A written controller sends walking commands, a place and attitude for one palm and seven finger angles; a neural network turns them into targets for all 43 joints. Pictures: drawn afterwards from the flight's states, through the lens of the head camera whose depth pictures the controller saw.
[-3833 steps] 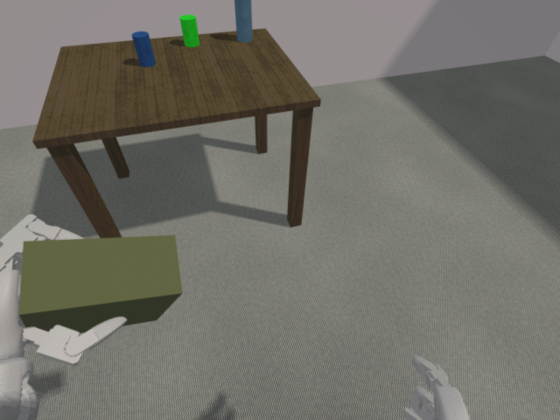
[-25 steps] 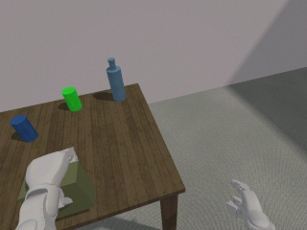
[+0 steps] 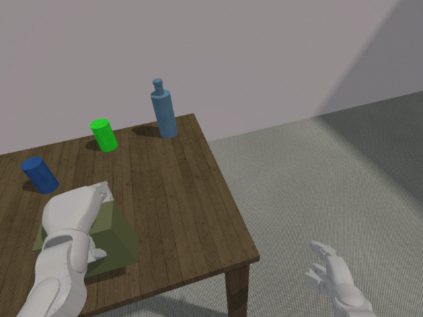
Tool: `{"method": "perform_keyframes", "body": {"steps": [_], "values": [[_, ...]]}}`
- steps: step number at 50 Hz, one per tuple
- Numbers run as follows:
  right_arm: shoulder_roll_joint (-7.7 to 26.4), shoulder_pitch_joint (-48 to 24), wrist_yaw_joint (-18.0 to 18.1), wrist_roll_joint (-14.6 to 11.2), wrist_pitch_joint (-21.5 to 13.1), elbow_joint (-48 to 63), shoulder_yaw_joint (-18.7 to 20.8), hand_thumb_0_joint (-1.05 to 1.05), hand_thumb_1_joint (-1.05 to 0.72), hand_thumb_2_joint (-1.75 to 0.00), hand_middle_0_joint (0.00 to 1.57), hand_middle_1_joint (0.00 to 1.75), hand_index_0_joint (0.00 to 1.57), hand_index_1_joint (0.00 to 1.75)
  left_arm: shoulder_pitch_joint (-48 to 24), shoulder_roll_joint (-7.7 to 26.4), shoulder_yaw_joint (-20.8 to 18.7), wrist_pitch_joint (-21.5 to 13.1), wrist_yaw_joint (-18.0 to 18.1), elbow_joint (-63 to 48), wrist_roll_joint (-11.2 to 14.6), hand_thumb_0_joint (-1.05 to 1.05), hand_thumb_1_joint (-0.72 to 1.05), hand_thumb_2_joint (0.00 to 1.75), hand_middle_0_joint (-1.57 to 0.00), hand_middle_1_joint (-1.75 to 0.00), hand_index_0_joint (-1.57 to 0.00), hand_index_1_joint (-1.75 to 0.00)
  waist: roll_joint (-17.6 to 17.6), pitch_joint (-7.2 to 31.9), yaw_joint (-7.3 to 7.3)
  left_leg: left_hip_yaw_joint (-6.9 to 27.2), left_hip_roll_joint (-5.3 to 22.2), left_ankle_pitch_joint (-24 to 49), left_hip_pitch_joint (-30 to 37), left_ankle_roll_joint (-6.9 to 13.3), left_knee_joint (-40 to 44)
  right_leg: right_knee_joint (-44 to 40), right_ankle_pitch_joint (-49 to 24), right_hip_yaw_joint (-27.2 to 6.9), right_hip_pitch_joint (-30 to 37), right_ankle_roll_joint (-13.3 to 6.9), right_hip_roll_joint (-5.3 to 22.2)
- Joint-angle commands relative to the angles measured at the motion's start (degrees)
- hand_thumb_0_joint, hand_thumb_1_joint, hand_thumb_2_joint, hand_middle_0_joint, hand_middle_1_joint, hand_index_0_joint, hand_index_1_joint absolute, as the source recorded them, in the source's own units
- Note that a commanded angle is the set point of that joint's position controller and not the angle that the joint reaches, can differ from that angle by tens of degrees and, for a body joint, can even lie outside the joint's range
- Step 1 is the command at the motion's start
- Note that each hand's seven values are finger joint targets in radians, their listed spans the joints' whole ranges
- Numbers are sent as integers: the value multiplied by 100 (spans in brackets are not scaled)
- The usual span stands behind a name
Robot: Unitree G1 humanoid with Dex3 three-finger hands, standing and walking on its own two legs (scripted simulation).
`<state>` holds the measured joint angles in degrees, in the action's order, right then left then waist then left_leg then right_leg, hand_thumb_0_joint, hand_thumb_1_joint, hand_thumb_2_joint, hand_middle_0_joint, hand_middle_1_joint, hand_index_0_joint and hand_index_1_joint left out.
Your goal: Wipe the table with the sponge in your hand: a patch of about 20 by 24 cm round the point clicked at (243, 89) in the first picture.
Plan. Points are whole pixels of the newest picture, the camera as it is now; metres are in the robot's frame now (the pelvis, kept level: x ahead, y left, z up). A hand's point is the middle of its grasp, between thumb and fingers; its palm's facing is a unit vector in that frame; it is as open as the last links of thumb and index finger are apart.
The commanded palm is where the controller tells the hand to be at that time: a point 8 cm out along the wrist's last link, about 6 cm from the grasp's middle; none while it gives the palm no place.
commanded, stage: lift the sponge slowly off the table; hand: left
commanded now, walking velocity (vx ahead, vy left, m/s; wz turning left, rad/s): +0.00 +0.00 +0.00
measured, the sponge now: (97, 247) +0.22 +0.28 +0.02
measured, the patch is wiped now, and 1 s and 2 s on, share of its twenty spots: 1.00 1.00 1.00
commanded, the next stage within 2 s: bring the sponge back beside the body in 0.28 s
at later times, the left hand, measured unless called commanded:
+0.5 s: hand (92, 222) +0.22 +0.26 +0.11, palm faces +0.07 -0.13 -0.99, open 10.4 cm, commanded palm +0.18 +0.26 +0.18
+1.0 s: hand (82, 226) +0.21 +0.27 +0.11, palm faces +0.10 -0.11 -0.99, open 10.4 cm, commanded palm +0.17 +0.26 +0.18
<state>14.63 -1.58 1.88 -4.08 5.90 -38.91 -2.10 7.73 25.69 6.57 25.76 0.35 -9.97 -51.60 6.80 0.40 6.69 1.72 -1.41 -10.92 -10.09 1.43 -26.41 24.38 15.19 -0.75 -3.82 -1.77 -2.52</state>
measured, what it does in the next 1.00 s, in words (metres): stands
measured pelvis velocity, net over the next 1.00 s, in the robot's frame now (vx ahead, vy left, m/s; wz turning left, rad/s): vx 0.00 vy -0.01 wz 0.00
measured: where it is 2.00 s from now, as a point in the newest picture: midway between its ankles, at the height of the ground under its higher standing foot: outside the picture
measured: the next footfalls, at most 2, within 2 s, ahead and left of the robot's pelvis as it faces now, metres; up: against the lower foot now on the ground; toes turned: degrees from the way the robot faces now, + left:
none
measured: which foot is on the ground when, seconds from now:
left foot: down 0.00-1.00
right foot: down 0.00-1.00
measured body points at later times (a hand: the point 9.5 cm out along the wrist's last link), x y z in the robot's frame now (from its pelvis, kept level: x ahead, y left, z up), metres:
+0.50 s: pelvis +0.00 -0.01 +0.00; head -0.03 -0.05 +0.45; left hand +0.22 +0.26 +0.16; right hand +0.27 -0.20 -0.06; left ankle +0.04 +0.10 -0.74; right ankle -0.01 -0.11 -0.74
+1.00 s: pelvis +0.00 -0.01 +0.00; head -0.04 -0.06 +0.45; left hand +0.20 +0.27 +0.17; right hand +0.26 -0.20 -0.07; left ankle +0.04 +0.10 -0.74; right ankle -0.01 -0.11 -0.74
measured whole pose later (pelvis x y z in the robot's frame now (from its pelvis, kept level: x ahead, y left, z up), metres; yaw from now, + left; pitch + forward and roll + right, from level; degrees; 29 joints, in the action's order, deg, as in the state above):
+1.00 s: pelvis +0.00 -0.01 +0.00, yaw +0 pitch -6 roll -1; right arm 14.9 -1.1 2.2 -3.9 4.9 -38.5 -2.2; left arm 12.0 28.7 2.8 24.2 -1.0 -16.3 -49.8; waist 7.2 0.5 7.0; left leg 2.3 -0.5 -11.2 -10.2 0.5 -27.0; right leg 24.7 15.3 -0.4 -3.7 -2.7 -3.5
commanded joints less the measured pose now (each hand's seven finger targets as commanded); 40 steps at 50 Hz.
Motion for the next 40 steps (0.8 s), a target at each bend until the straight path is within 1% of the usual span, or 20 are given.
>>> {"method": "perform_keyframes", "body": {"steps": [1, 2, 4, 7, 8, 9, 14, 17, 18, 20, 22, 23, 27, 28, 29, 32, 33, 37, 38, 40], "values": [[567, -1575, 39, 31, -321, 1097, 204, 0, -90, -90, 20, 30, 20, 30, -1385, 1283, -919, 19, 236, -1276, -212, 0, 10, 130, -120, -160, -120, -160, -249, 981, 39, 242, 25, 723, 600, 144, 353, -477, -779, -275, -277, -273, -29], [615, -1567, 39, 41, -300, 1094, 195, 0, -90, -90, 20, 30, 20, 30, -1329, 1504, -1120, 74, 209, -1211, -217, 0, 10, 130, -120, -160, -120, -160, -273, 970, 51, 283, 23, 659, 555, 128, 396, -494, -729, -389, -237, -299, -51], [561, -1631, 20, 9, -290, 1137, 170, 0, -90, -90, 20, 30, 20, 30, -1441, 1234, -852, 100, 151, -1385, -197, 0, 10, 130, -120, -160, -120, -160, -274, 968, 18, 244, 25, 747, 574, 129, 363, -464, -795, -267, -278, -265, -25], [597, -1659, -7, 19, -273, 1175, 174, 0, -90, -90, 20, 30, 20, 30, -1268, 1403, -989, 191, 84, -1517, -158, 0, 10, 130, -120, -160, -120, -160, -69, 952, 53, 291, 32, 812, 583, 131, 383, -461, -886, -365, -251, -304, -45], [539, -1656, -18, -7, -290, 1215, 160, 0, -90, -90, 20, 30, 20, 30, -1335, 1217, -811, 163, 48, -1647, -110, 0, 10, 130, -120, -160, -120, -160, -156, 958, 6, 261, 31, 792, 549, 136, 360, -424, -887, -280, -239, -268, -13], [565, -1668, -19, -3, -294, 1199, 177, 0, -90, -90, 20, 30, 20, 30, -1201, 1351, -941, 166, 29, -1656, -117, 0, 10, 130, -120, -160, -120, -160, -207, 996, 58, 267, 21, 856, 589, 148, 306, -430, -949, -311, -257, -273, -17], [549, -1653, 14, -10, -279, 1223, 139, 0, -90, -90, 20, 30, 20, 30, -1369, 1125, -674, 174, -50, -1616, -143, 0, 10, 130, -120, -160, -120, -160, -324, 764, -36, 254, 50, 619, 543, 143, 352, -487, -637, -267, -478, -249, -26], [615, -1616, 38, 20, -264, 1176, 153, 0, -90, -90, 20, 30, 20, 30, -1390, 1539, -1055, 183, 0, -1485, -239, 0, 10, 130, -120, -160, -120, -160, -314, 878, 24, 291, 47, 611, 544, 135, 369, -492, -645, -416, -387, -292, -48], [548, -1633, 35, 4, -275, 1215, 145, 0, -90, -90, 20, 30, 20, 30, -1502, 1314, -860, 130, 14, -1684, -237, 0, 10, 130, -120, -160, -120, -160, -232, 1003, -3, 244, 40, 658, 570, 144, 340, -438, -678, -309, -310, -266, -18], [542, -1612, 39, 19, -305, 1202, 164, 0, -90, -90, 20, 30, 20, 30, -1482, 1314, -859, 71, 66, -1670, -244, 0, 10, 130, -120, -160, -120, -160, -221, 1039, 21, 246, 32, 760, 647, 145, 293, -448, -772, -316, -323, -271, -20], [602, -1599, 46, 45, -302, 1167, 166, 0, -90, -90, 20, 30, 20, 30, -1397, 1701, -1218, 78, 109, -1618, -286, 0, 10, 130, -120, -160, -120, -160, -117, 1070, 71, 285, 4, 739, 623, 138, 297, -478, -806, -498, -253, -316, -47], [529, -1590, 32, 30, -309, 1195, 158, 0, -90, -90, 20, 30, 20, 30, -1311, 1483, -1088, 52, 116, -1680, -231, 0, 10, 130, -120, -160, -120, -160, -236, 1123, 58, 243, 2, 803, 606, 142, 267, -426, -888, -378, -190, -278, -7], [597, -1643, 3, 38, -262, 1164, 165, 0, -90, -90, 20, 30, 20, 30, -923, 1653, -1305, 171, 98, -1558, -152, 0, 10, 130, -120, -160, -120, -160, -166, 893, 96, 258, -29, 873, 539, 120, 233, -465, -1081, -543, -283, -300, -15], [547, -1642, -14, 3, -269, 1185, 153, 0, -90, -90, 20, 30, 20, 30, -1039, 1396, -1068, 164, 75, -1657, -105, 0, 10, 130, -120, -160, -120, -160, -194, 922, 20, 209, -10, 845, 534, 119, 224, -435, -1052, -426, -289, -264, 14], [549, -1665, -19, 7, -293, 1198, 163, 0, -90, -90, 20, 30, 20, 30, -956, 1374, -1052, 169, 55, -1671, -83, 0, 10, 130, -120, -160, -120, -160, -187, 896, 54, 214, -10, 876, 557, 131, 193, -435, -1106, -421, -345, -261, 16], [626, -1660, -9, 18, -273, 1198, 161, 0, -90, -90, 20, 30, 20, 30, -720, 1604, -1240, 222, -39, -1669, -40, 0, 10, 130, -120, -160, -120, -160, -277, 847, 43, 255, -29, 849, 516, 137, 181, -440, -1153, -548, -349, -266, 3], [553, -1665, -6, -12, -283, 1257, 151, 0, -90, -90, 20, 30, 20, 30, -759, 1292, -948, 193, -75, -1791, -8, 0, 10, 130, -120, -160, -120, -160, -285, 800, -16, 210, -9, 795, 502, 147, 180, -424, -1020, -400, -396, -222, 36], [599, -1600, 88, 24, -352, 1233, 151, 0, -90, -90, 20, 30, 20, 30, -995, 1660, -1166, 34, -97, -1766, -67, 0, 10, 130, -120, -160, -120, -160, -326, 700, -27, 274, -12, 544, 555, 168, 200, -562, -612, -521, -560, -229, 7], [556, -1567, 110, 18, -377, 1238, 152, 0, -90, -90, 20, 30, 20, 30, -1089, 1494, -1036, -41, -84, -1804, -86, 0, 10, 130, -120, -160, -120, -160, -333, 730, -52, 237, -6, 500, 565, 177, 193, -541, -508, -412, -562, -204, 25], [558, -1515, 133, 45, -419, 1210, 169, 0, -90, -90, 20, 30, 20, 30, -1077, 1574, -1134, -176, -20, -1823, -109, 0, 10, 130, -120, -160, -120, -160, -227, 827, -9, 243, -7, 593, 639, 179, 183, -542, -610, -394, -511, -221, 24]]}}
